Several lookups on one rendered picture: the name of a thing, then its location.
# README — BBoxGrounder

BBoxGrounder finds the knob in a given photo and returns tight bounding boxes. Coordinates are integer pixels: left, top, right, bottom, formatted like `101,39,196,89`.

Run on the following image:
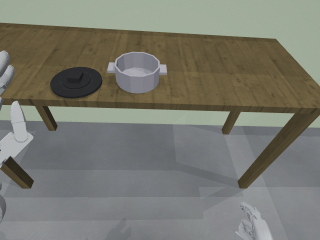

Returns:
67,71,84,82

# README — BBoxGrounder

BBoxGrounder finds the lid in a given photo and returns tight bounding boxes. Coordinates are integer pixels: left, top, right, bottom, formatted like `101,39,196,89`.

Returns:
50,67,102,99

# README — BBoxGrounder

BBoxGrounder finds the left robot hand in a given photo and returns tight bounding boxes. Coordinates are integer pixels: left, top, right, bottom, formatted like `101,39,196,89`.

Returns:
0,50,34,168

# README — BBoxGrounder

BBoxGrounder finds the pot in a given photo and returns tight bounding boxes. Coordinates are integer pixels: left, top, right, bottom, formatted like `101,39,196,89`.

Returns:
107,52,167,94

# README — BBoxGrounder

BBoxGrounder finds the right robot hand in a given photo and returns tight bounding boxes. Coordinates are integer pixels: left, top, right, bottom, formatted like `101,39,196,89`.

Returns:
235,202,274,240

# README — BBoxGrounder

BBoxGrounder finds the table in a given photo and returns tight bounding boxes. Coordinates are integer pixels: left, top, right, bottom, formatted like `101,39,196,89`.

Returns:
0,22,320,189

